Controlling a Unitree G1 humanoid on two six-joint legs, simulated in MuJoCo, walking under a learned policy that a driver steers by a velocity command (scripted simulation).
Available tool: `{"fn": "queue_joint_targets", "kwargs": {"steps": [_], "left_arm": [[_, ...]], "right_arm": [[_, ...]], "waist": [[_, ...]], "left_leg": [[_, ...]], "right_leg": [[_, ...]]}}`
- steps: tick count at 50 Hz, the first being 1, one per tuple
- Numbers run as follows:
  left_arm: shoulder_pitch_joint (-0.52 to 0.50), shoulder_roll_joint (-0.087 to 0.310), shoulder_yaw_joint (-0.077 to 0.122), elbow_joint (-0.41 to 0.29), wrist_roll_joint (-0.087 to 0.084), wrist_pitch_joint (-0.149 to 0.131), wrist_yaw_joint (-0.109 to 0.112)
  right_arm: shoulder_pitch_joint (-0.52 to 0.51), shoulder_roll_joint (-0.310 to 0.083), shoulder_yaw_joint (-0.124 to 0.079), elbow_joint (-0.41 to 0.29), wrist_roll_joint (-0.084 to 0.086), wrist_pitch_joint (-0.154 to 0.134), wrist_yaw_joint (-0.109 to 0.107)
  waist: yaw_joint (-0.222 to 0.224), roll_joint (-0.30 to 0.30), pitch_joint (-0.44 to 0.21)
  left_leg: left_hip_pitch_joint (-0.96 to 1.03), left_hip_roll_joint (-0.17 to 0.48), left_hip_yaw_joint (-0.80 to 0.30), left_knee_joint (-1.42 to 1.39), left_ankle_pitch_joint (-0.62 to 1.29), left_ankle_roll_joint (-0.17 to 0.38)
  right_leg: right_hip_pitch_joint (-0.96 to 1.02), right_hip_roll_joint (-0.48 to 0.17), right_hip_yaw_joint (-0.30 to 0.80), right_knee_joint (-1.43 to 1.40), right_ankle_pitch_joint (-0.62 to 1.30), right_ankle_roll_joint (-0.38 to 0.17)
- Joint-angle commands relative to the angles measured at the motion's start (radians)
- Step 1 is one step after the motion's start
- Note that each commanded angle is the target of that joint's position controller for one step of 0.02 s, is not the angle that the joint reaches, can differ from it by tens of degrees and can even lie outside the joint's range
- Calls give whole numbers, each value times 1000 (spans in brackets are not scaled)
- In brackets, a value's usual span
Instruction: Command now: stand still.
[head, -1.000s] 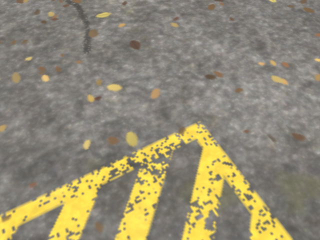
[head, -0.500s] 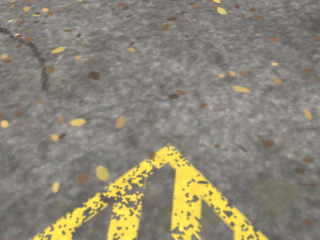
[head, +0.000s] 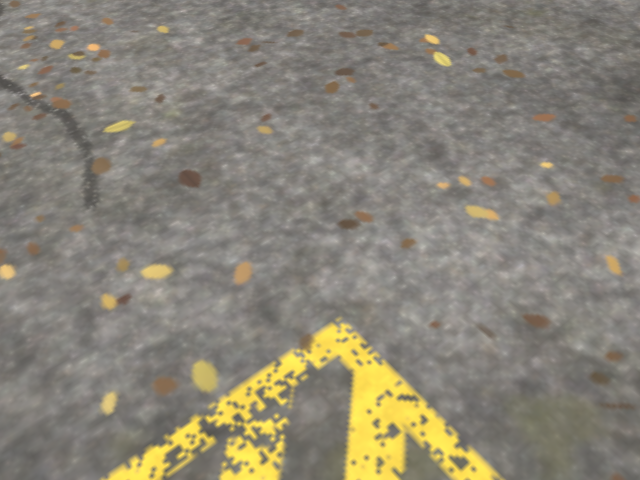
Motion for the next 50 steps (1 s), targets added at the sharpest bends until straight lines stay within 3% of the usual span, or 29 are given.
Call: {"fn": "queue_joint_targets", "kwargs": {"steps": [1,23,50], "left_arm": [[-16,110,21,-15,-2,-11,7],[-18,97,3,159,-6,-7,15],[51,65,-18,225,-8,-9,22]], "right_arm": [[0,-120,-23,-25,1,-8,-3],[75,-108,-13,57,2,-5,-16],[177,-67,-7,85,5,-5,-19]], "waist": [[-5,-6,-43],[0,-1,-14],[2,0,8]], "left_leg": [[-48,51,-51,-102,158,22],[-47,31,-44,-126,143,25],[-54,22,-47,-133,143,35]], "right_leg": [[73,-42,45,-52,217,-24],[61,-36,19,-76,171,-13],[31,-34,6,-79,144,-3]]}}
